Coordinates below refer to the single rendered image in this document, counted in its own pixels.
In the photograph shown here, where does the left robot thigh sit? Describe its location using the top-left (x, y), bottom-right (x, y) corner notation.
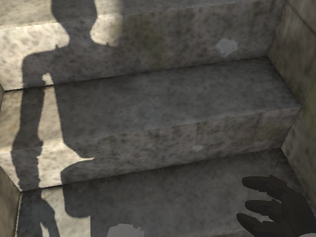
top-left (108, 223), bottom-right (144, 237)

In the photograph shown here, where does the right robot hand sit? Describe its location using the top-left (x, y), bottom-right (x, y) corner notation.
top-left (236, 175), bottom-right (316, 237)

